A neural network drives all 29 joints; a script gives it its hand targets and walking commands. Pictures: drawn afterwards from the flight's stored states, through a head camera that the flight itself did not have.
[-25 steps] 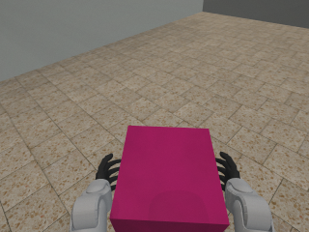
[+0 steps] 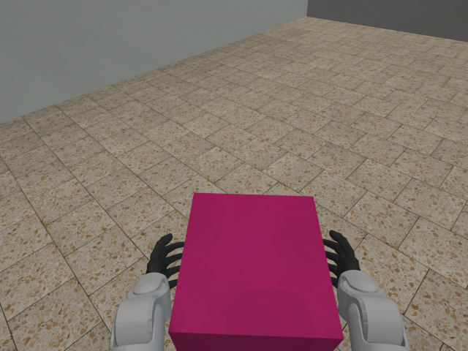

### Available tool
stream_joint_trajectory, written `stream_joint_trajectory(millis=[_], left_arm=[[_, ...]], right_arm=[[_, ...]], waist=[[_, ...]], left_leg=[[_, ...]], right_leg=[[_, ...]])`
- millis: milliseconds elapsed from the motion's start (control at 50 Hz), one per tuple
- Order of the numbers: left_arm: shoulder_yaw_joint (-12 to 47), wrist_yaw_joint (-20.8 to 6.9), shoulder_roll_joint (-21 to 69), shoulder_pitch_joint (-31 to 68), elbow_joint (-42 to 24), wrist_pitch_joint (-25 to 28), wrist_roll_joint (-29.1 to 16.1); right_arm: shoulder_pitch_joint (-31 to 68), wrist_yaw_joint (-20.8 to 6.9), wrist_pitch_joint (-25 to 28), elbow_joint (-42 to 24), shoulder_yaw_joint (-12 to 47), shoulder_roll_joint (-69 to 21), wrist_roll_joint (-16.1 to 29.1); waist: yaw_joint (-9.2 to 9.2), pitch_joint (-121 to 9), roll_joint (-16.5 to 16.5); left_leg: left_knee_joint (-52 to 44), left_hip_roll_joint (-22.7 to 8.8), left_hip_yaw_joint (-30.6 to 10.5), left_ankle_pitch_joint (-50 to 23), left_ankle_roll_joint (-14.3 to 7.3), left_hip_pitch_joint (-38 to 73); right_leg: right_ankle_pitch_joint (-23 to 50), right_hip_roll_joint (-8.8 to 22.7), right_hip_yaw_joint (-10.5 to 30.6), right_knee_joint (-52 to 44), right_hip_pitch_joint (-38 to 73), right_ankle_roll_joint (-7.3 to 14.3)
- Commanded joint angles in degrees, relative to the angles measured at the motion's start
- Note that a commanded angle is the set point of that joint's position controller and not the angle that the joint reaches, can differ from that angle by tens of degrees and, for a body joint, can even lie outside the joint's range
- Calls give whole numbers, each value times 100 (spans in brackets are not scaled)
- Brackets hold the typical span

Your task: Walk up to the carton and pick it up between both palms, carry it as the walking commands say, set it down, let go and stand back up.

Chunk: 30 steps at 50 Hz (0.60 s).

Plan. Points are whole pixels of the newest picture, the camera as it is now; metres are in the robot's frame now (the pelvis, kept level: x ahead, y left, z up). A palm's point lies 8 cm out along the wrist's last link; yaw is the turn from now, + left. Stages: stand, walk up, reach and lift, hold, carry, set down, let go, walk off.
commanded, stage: carry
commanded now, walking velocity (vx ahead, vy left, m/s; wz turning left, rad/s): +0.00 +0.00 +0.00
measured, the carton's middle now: (250, 289) +0.28 +0.00 -0.03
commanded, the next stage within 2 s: none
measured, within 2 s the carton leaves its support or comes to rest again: neither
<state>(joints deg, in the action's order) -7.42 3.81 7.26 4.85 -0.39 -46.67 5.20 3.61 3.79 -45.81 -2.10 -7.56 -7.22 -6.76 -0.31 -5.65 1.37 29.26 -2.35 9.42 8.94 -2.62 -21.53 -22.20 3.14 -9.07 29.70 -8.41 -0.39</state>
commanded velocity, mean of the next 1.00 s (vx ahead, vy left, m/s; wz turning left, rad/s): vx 0.49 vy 0.00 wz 0.00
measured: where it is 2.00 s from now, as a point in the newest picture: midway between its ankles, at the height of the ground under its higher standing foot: (298, 265)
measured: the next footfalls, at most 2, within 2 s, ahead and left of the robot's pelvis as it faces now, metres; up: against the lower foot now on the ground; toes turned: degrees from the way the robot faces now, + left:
left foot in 0.88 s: +0.33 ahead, +0.04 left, +0.00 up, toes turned +11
right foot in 1.10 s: +0.42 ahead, -0.17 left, +0.00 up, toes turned -6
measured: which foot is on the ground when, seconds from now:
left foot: down 0.00-0.56, up 0.58-0.86, down 0.88-1.00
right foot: down 0.00-0.88, up 0.90-1.00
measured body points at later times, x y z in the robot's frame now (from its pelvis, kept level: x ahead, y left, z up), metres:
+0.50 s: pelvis +0.06 -0.03 +0.00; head +0.05 -0.04 +0.45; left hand +0.32 +0.13 +0.09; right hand +0.33 -0.19 +0.08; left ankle +0.07 +0.09 -0.73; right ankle -0.04 -0.10 -0.73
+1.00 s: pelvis +0.27 -0.09 -0.01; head +0.26 -0.12 +0.44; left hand +0.53 +0.06 +0.08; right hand +0.53 -0.25 +0.06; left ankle +0.29 +0.03 -0.73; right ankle +0.11 -0.12 -0.63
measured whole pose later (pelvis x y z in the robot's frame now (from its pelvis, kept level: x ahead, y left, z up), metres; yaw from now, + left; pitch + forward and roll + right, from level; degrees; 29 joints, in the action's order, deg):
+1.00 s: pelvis +0.27 -0.09 -0.01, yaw -1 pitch +4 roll +6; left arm -6.5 6.7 7.2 0.9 -26.6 -67.1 1.4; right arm 3.5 8.4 -67.2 -25.1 -4.0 -7.3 -1.6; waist -0.2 -5.9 -1.9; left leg 32.8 0.3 14.9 15.7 -2.9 -20.3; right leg -32.7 4.1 -6.8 71.8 -19.4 -0.3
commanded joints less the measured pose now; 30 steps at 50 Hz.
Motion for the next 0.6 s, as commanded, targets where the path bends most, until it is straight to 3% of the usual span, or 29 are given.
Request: stream_joint_trajectory(millis=[0, 20, 40, 60, 80, 120, 180, 220, 260, 280, 300, 320, 360, 380, 420, 440, 460, 480, 500, 520, 540, 560, 580], left_arm=[[3026, -997, 3593, 2712, -446, 401, -575], [3097, -990, 3603, 2892, -760, 436, -677], [3369, -970, 3878, 3202, -1313, 441, -909], [3969, -837, 4433, 3551, -2956, 271, -1670], [4113, -744, 4612, 3437, -3312, 1, -1809], [4028, -681, 4570, 3107, -2933, -424, -1610], [3858, -485, 4091, 2322, -2820, -1088, -1529], [3570, -368, 3573, 1930, -2449, -1422, -1392], [3789, -297, 3728, 1969, -2965, -1697, -1616], [3897, -269, 3812, 2085, -3222, -1807, -1705], [3896, -247, 3879, 2095, -3292, -1923, -1730], [3975, -236, 3934, 2227, -3606, -1968, -1811], [4081, -202, 4098, 2506, -3854, -2076, -1896], [4146, -203, 4097, 2591, -4006, -2109, -1967], [4106, -222, 4190, 2440, -4006, -2129, -2016], [4053, -239, 4225, 2409, -4028, -2111, -2044], [3923, -255, 4264, 2059, -3852, -2136, -2015], [3878, -265, 4232, 1984, -3889, -2145, -2054], [3718, -291, 4153, 1712, -3755, -2130, -2038], [3476, -297, 3907, 1649, -3340, -2075, -1877], [2823, -341, 3265, 1612, -2212, -1881, -1403], [2657, -363, 3152, 1540, -1905, -1706, -1238], [2781, -383, 3228, 1705, -2220, -1563, -1336]], right_arm=[[3032, -1024, 351, -191, 3107, -3902, 780], [2976, -1025, 353, -260, 3116, -3970, 842], [3177, -1016, 347, -844, 3347, -4154, 1066], [3429, -888, 159, -2593, 4054, -4677, 1850], [3584, -798, -78, -3069, 4230, -4832, 2070], [3375, -732, -478, -2693, 4154, -4782, 1895], [2612, -535, -1142, -2527, 3959, -4269, 1762], [2123, -420, -1478, -2062, 3595, -3739, 1532], [2098, -346, -1769, -2542, 3804, -3910, 1726], [2167, -320, -1873, -2768, 3870, -3979, 1820], [2209, -289, -1984, -2854, 3919, -4059, 1880], [2190, -280, -2032, -3039, 3953, -4114, 1965], [2215, -232, -2117, -3208, 3982, -4306, 2074], [2100, -209, -2144, -3273, 3963, -4363, 2096], [2162, -160, -2143, -3575, 4045, -4447, 2130], [2294, -140, -2143, -3643, 4089, -4528, 2149], [2291, -109, -2174, -3720, 4155, -4466, 2124], [2270, -88, -2212, -3694, 4152, -4460, 2076], [2287, -93, -2229, -3697, 4261, -4462, 2071], [2280, -74, -2193, -3396, 4064, -4166, 1857], [2223, -120, -2034, -2120, 3470, -3587, 1413], [2426, -140, -1851, -1990, 3428, -3496, 1353], [2496, -133, -1729, -2112, 3566, -3656, 1413]], waist=[[36, -1466, -161], [36, -1445, -62], [30, -1483, 58], [48, -1484, -132], [41, -1494, -175], [3, -1282, -353], [-33, -1192, -512], [-8, -1012, -450], [43, -986, -412], [69, -969, -60], [96, -1039, 133], [142, -1274, 540], [248, -1596, 1344], [285, -1534, 1551], [266, -1679, 1093], [165, -1804, 695], [62, -1851, 290], [-52, -1828, -280], [-120, -1745, -1374], [-199, -1329, -2304], [-218, -817, -2390], [-230, -601, -2100], [-229, -390, -1847]], left_leg=[[-547, -840, -956, -990, 61, 1185], [-565, -843, -987, -1089, 78, 1218], [-711, -872, -1027, -361, 76, 1143], [-787, -839, -990, 335, 78, 1014], [-773, -768, -912, 1014, 79, 953], [-658, -609, -719, 1832, 140, 680], [-279, -331, -411, 1787, 318, 210], [-178, -284, -296, 1425, 226, 302], [-381, -462, -437, 924, 169, 715], [-573, -556, -502, 838, 145, 1039], [-727, -781, -809, 644, 57, 1355], [-911, -1019, -1115, 405, -53, 1906], [-1272, -1609, -2089, 198, -386, 3071], [-1354, -1755, -2404, -37, -534, 3473], [-1093, -1831, -2412, -740, -705, 3691], [-777, -1660, -2036, -805, -692, 3438], [-413, -1430, -1474, -643, -512, 2799], [71, -1036, -766, -309, -160, 1396], [762, -510, -86, 345, 231, -260], [1176, -79, 242, 1326, 408, -1767], [1403, 59, 82, 1868, 363, -2525], [1825, 82, -13, 1848, 310, -2940], [2153, 101, -56, 1692, 267, -3131]], right_leg=[[1093, 415, 462, -474, -167, 307], [1080, 419, 455, -451, -180, 312], [679, 360, 365, -452, -200, 333], [324, 313, 345, -487, -334, 319], [-248, 289, 352, -535, -375, 346], [-1217, 452, 640, -901, -422, 444], [-1881, 853, 1090, -1381, -157, 557], [-1559, 1003, 1083, -1345, -319, 529], [-668, 827, 699, -1017, -331, 423], [-353, 682, 462, -743, -491, 367], [-46, 495, 230, -357, -571, 314], [252, 324, -67, 164, -844, 222], [-289, -25, -280, 1008, -1876, 90], [-550, -140, -186, 932, -2372, 107], [-629, -78, 88, 429, -2452, 76], [-281, -93, 110, -282, -2006, 90], [191, 58, 121, -997, -1143, 89], [493, 386, 382, -1367, 382, 203], [1632, 1068, 1101, -1315, 1746, 346], [2966, 1595, 1906, -1466, 2525, 618], [4104, 1845, 2085, -1484, 2790, 767], [5038, 1822, 1911, -1427, 3153, 635], [5734, 1725, 1685, -1361, 3319, 420]])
